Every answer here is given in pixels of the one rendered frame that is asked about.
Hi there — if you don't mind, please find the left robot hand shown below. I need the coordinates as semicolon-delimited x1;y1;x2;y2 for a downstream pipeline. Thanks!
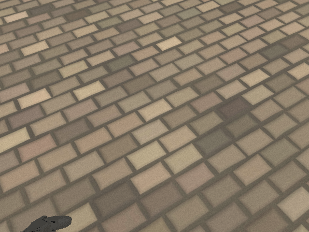
20;216;72;232

